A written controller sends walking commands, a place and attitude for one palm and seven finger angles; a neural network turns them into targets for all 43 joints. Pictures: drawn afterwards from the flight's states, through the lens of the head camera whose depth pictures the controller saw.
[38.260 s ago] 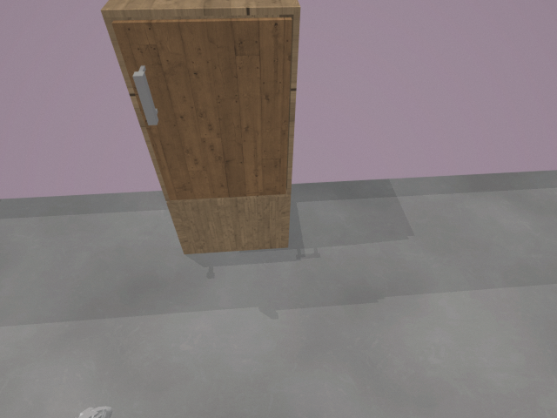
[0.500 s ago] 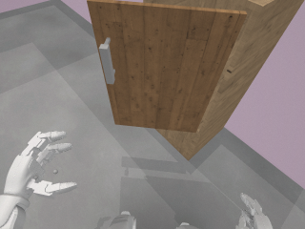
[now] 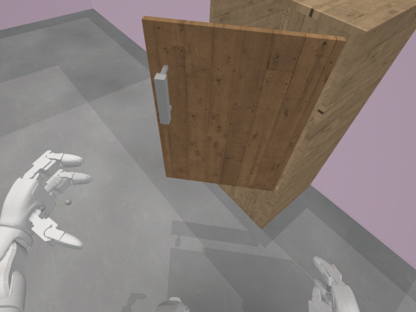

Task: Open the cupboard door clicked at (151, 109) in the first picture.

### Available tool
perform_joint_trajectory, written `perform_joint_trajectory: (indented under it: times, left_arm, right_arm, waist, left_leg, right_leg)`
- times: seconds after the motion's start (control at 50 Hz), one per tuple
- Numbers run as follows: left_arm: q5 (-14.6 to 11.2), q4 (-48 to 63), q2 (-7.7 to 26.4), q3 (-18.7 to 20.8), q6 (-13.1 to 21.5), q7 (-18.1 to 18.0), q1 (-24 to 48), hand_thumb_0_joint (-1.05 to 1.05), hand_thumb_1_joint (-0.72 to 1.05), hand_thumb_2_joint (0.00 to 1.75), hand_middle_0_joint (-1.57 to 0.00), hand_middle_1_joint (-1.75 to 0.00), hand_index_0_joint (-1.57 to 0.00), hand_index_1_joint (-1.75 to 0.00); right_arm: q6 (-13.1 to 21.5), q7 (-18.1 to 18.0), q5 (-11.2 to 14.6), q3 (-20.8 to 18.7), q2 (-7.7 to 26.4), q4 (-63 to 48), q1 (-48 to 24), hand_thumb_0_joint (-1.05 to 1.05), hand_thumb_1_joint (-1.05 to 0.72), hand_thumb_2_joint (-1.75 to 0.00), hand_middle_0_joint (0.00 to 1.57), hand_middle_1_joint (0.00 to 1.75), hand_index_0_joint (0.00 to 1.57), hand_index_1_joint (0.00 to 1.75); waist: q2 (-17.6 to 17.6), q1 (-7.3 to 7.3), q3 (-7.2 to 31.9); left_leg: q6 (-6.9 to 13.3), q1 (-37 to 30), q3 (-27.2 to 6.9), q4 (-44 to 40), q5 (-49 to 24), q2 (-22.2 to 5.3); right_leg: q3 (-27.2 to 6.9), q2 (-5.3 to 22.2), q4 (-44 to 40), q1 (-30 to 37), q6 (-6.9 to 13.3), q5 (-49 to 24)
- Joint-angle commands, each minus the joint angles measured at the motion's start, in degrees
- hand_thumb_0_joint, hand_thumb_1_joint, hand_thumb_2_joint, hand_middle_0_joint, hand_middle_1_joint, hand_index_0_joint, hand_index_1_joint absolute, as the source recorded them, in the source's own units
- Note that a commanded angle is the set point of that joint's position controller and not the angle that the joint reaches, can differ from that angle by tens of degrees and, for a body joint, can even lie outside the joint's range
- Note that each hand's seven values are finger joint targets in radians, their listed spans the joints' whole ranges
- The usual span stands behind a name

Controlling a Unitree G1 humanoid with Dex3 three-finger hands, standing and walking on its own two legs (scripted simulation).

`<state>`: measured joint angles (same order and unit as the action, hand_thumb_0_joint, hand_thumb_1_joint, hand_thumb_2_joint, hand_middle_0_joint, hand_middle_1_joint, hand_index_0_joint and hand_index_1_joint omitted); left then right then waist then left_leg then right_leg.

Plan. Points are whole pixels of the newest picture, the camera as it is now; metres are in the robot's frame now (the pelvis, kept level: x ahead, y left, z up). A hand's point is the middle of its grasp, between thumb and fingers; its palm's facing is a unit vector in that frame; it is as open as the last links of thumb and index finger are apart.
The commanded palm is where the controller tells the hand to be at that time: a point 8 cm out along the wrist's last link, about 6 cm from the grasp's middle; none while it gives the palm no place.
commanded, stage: raise the hand with hooked fingers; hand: left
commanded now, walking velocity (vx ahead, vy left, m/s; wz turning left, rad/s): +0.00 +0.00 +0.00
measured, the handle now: (165, 95) +0.59 +0.16 +0.07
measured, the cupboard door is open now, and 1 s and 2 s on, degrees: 43 43 43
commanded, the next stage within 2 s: move the hooked fingers beside the handle in 0.58 s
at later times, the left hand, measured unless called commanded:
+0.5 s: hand (80, 191) +0.29 +0.25 +0.08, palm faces -0.03 -1.00 -0.04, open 14.0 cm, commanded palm +0.27 +0.30 +0.09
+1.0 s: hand (96, 168) +0.34 +0.24 +0.08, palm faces -0.05 -1.00 -0.02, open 14.0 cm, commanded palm +0.33 +0.29 +0.08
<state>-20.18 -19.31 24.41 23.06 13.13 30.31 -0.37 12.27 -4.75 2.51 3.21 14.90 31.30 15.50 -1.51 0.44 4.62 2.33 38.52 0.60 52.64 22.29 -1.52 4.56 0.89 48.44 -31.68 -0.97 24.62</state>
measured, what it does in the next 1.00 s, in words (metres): stands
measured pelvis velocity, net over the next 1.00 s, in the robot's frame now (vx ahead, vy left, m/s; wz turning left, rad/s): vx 0.00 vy -0.03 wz -0.01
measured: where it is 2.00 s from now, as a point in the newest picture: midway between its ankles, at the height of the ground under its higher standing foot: outside the picture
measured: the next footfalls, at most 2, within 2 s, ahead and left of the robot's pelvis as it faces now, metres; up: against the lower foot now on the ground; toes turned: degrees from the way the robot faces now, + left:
none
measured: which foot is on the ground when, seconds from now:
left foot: down 0.00-1.00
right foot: down 0.00-1.00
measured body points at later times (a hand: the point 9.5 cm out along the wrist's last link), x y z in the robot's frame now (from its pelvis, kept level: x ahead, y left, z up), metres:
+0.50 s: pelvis +0.01 -0.02 +0.01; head +0.04 -0.01 +0.45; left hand +0.29 +0.31 +0.09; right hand +0.15 -0.27 -0.07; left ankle +0.04 +0.09 -0.69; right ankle +0.00 -0.14 -0.69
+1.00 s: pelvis +0.00 -0.03 +0.00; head +0.05 -0.02 +0.45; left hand +0.34 +0.30 +0.09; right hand +0.14 -0.29 -0.08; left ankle +0.04 +0.09 -0.69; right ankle +0.00 -0.14 -0.69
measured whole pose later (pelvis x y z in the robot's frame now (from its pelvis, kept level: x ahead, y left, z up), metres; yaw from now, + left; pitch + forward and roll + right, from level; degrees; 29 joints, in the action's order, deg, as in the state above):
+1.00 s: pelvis +0.00 -0.03 +0.00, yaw +0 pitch +10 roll -2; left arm -18.0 -38.9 27.3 24.5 15.7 32.3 16.9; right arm 9.3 -6.0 2.8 2.3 16.3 34.2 16.0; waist -1.1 -1.5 3.9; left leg 0.4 39.3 0.2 50.9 21.2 -2.6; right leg 4.7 -0.3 48.6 -33.6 0.9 24.6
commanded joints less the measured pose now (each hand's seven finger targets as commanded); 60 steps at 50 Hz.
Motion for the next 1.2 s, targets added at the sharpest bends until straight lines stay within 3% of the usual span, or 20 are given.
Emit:
perform_joint_trajectory:
  times: [0.0,0.06,0.16,0.22,0.28,0.32,0.36,0.38,0.48,0.52,0.56,0.62,0.66,0.72,0.76,0.82,0.86,1.02,1.04,1.18]
  left_arm:
    - [-1.80,9.55,15.39,6.25,2.78,0.76,14.23,0.00,-0.50,0.30,-0.30,-1.20,-0.30,-1.20]
    - [-1.86,8.05,16.68,6.83,2.66,1.46,16.22,0.00,-0.50,0.30,-0.30,-1.20,-0.30,-1.20]
    - [-2.12,5.69,14.75,5.64,2.25,2.38,13.09,0.00,-0.50,0.30,-0.30,-1.20,-0.30,-1.20]
    - [-2.27,6.33,17.15,7.75,2.87,1.69,13.59,0.00,-0.50,0.30,-0.30,-1.20,-0.30,-1.20]
    - [-2.54,7.69,16.12,7.49,3.96,1.21,13.55,0.00,-0.50,0.30,-0.30,-1.20,-0.30,-1.20]
    - [-2.30,8.36,17.79,8.54,4.59,0.72,14.58,0.00,-0.50,0.30,-0.30,-1.20,-0.30,-1.20]
    - [-2.35,7.66,15.94,7.33,4.81,0.88,14.25,0.00,-0.50,0.30,-0.30,-1.20,-0.30,-1.20]
    - [-2.14,7.92,16.19,7.22,4.91,0.90,14.47,0.00,-0.50,0.30,-0.30,-1.20,-0.30,-1.20]
    - [-2.29,6.66,16.09,7.28,4.64,1.17,13.84,0.00,-0.50,0.30,-0.30,-1.20,-0.30,-1.20]
    - [-2.49,5.23,16.13,7.09,4.34,1.41,14.07,0.00,-0.50,0.30,-0.30,-1.20,-0.30,-1.20]
    - [-2.45,5.65,15.53,6.44,4.41,1.68,14.93,0.00,-0.50,0.30,-0.30,-1.20,-0.30,-1.20]
    - [-2.64,5.61,16.55,7.38,4.72,1.54,14.89,0.00,-0.50,0.30,-0.30,-1.20,-0.30,-1.20]
    - [-2.61,5.74,15.49,6.67,5.10,1.58,14.82,0.00,-0.50,0.30,-0.30,-1.20,-0.30,-1.20]
    - [-1.81,4.41,15.28,4.70,5.28,1.09,22.14,0.00,-0.50,0.30,-0.30,-1.20,-0.30,-1.20]
    - [-1.33,1.63,15.25,4.47,5.36,1.01,24.88,0.00,-0.50,0.30,-0.30,-1.20,-0.30,-1.20]
    - [-0.39,-2.60,18.81,5.88,5.50,0.96,29.99,0.00,-0.50,0.30,-0.30,-1.20,-0.30,-1.20]
    - [0.38,-4.29,18.77,5.18,6.03,1.41,32.45,0.00,-0.50,0.30,-0.30,-1.20,-0.30,-1.20]
    - [0.67,-12.12,21.14,6.98,6.24,2.30,33.90,0.00,-0.50,0.30,-0.30,-1.20,-0.30,-1.20]
    - [1.02,-12.89,22.69,8.26,6.19,2.32,33.88,0.00,-0.50,0.30,-0.30,-1.20,-0.30,-1.20]
    - [1.59,-13.36,21.78,6.97,7.75,1.70,39.42,0.00,-0.50,0.30,-0.30,-1.20,-0.30,-1.20]
  right_arm:
    - [2.73,-1.04,0.50,-4.24,9.78,-7.76,-1.44,0.00,-0.90,-0.90,0.20,0.30,0.20,0.30]
    - [2.61,-1.09,0.52,-4.26,9.94,-7.42,-0.78,0.00,-0.90,-0.90,0.20,0.30,0.20,0.30]
    - [2.46,-0.57,0.63,-4.70,10.05,-7.70,-0.30,0.00,-0.90,-0.90,0.20,0.30,0.20,0.30]
    - [2.42,-0.35,0.35,-4.83,10.23,-7.80,-0.31,0.00,-0.90,-0.90,0.20,0.30,0.20,0.30]
    - [2.31,-0.32,0.49,-4.93,9.92,-7.85,-0.05,0.00,-0.90,-0.90,0.20,0.30,0.20,0.30]
    - [2.28,-0.34,0.21,-4.85,10.05,-7.51,0.18,0.00,-0.90,-0.90,0.20,0.30,0.20,0.30]
    - [2.11,-0.43,0.43,-4.81,9.77,-7.39,0.15,0.00,-0.90,-0.90,0.20,0.30,0.20,0.30]
    - [2.11,-0.54,0.50,-4.87,9.83,-7.40,0.09,0.00,-0.90,-0.90,0.20,0.30,0.20,0.30]
    - [2.01,-0.71,0.52,-4.75,9.64,-7.15,-0.15,0.00,-0.90,-0.90,0.20,0.30,0.20,0.30]
    - [1.78,-0.89,0.59,-4.72,9.83,-6.86,-0.01,0.00,-0.90,-0.90,0.20,0.30,0.20,0.30]
    - [1.74,-0.90,0.69,-4.64,9.67,-7.02,-0.49,0.00,-0.90,-0.90,0.20,0.30,0.20,0.30]
    - [1.74,-0.96,0.51,-4.74,9.78,-7.05,-0.28,0.00,-0.90,-0.90,0.20,0.30,0.20,0.30]
    - [1.73,-0.85,0.63,-4.62,9.43,-7.02,-0.67,0.00,-0.90,-0.90,0.20,0.30,0.20,0.30]
    - [1.44,-1.38,0.56,-4.51,9.80,-5.82,-0.06,0.00,-0.90,-0.90,0.20,0.30,0.20,0.30]
    - [1.22,-1.66,0.62,-4.51,9.83,-5.27,0.20,0.00,-0.90,-0.90,0.20,0.30,0.20,0.30]
    - [0.53,-2.11,0.56,-4.33,10.31,-4.13,0.71,0.00,-0.90,-0.90,0.20,0.30,0.20,0.30]
    - [0.21,-2.00,0.53,-4.21,10.04,-4.15,0.63,0.00,-0.90,-0.90,0.20,0.30,0.20,0.30]
    - [-1.87,-0.94,0.35,-4.68,10.48,-4.34,2.98,0.00,-0.90,-0.90,0.20,0.30,0.20,0.30]
    - [-2.27,-0.77,0.38,-4.75,10.64,-4.34,3.25,0.00,-0.90,-0.90,0.20,0.30,0.20,0.30]
    - [-4.01,-0.22,0.35,-5.53,10.89,-3.91,5.34,0.00,-0.90,-0.90,0.20,0.30,0.20,0.30]
  waist:
    - [-5.50,-0.66,12.19]
    - [-4.93,-0.84,12.65]
    - [-3.76,-0.47,12.23]
    - [-3.18,-0.14,11.68]
    - [-4.43,-0.37,13.15]
    - [-4.35,-0.42,13.23]
    - [-4.05,-0.83,13.03]
    - [-5.47,-0.83,13.12]
    - [-4.86,-0.73,13.11]
    - [-1.87,-1.15,11.44]
    - [-4.04,-1.23,11.66]
    - [-1.65,-1.01,12.58]
    - [-3.02,-0.98,12.73]
    - [-2.51,-2.75,10.92]
    - [-2.19,-2.98,11.35]
    - [-1.05,-3.18,11.49]
    - [-3.69,-2.82,13.55]
    - [-2.73,-1.76,16.87]
    - [-2.87,-1.61,17.26]
    - [-3.70,-2.92,18.41]
  left_leg:
    - [-1.49,-15.37,-4.48,-11.37,-8.27,0.63]
    - [-1.44,-16.34,-4.33,-11.58,-9.68,0.59]
    - [-1.22,-15.61,-3.59,-11.36,-11.27,0.85]
    - [-1.10,-14.26,-3.13,-11.04,-10.67,1.06]
    - [-1.06,-15.28,-2.67,-10.91,-11.82,1.07]
    - [-0.96,-14.96,-2.61,-10.50,-12.21,1.18]
    - [-0.92,-15.06,-2.42,-10.60,-11.98,1.07]
    - [-0.93,-15.26,-2.31,-10.55,-11.99,1.11]
    - [-0.80,-14.93,-2.11,-10.39,-12.21,1.17]
    - [-0.64,-13.66,-1.99,-10.13,-11.15,1.18]
    - [-0.65,-13.87,-1.76,-10.23,-10.79,1.30]
    - [-0.48,-13.57,-1.65,-9.60,-11.95,1.33]
    - [-0.58,-13.85,-1.61,-9.79,-12.13,1.41]
    - [-0.48,-13.52,-1.77,-9.33,-10.14,1.25]
    - [-0.47,-13.17,-1.80,-9.39,-8.52,1.35]
    - [-0.35,-11.54,-1.54,-8.66,-7.79,1.26]
    - [-0.44,-12.12,-1.58,-8.78,-8.30,1.40]
    - [-0.28,-10.95,-1.08,-7.27,-13.91,1.34]
    - [-0.37,-10.48,-0.98,-7.30,-14.37,1.24]
    - [-0.37,-12.48,-1.49,-7.07,-15.14,0.89]
  right_leg:
    - [-0.23,-3.02,-6.84,-1.92,2.89,-7.21]
    - [-0.31,-3.19,-7.36,-1.27,2.90,-8.32]
    - [-0.52,-3.14,-7.69,-0.77,2.81,-9.99]
    - [-1.06,-3.06,-7.88,0.38,2.94,-9.70]
    - [-1.14,-3.03,-7.76,0.38,2.60,-10.91]
    - [-1.42,-3.12,-7.60,1.01,2.78,-11.36]
    - [-1.35,-3.13,-7.77,0.64,2.50,-11.51]
    - [-1.48,-2.99,-7.73,0.39,2.49,-11.49]
    - [-1.71,-2.89,-7.98,0.94,2.34,-12.31]
    - [-2.17,-2.91,-8.71,1.15,2.31,-11.59]
    - [-2.24,-2.74,-8.65,0.61,2.19,-11.44]
    - [-2.73,-2.74,-8.56,1.76,2.16,-12.85]
    - [-2.57,-2.58,-8.49,1.83,2.08,-13.19]
    - [-2.62,-2.64,-8.45,-0.77,2.02,-11.20]
    - [-2.98,-2.43,-8.81,-1.37,1.80,-9.53]
    - [-4.11,-2.14,-9.01,-0.61,1.89,-8.30]
    - [-4.05,-1.96,-8.49,-0.29,1.99,-8.90]
    - [-4.14,-2.32,-6.58,2.03,2.24,-16.18]
    - [-4.08,-2.34,-6.29,2.22,2.14,-17.02]
    - [-3.02,-2.90,-5.47,-1.39,2.23,-16.47]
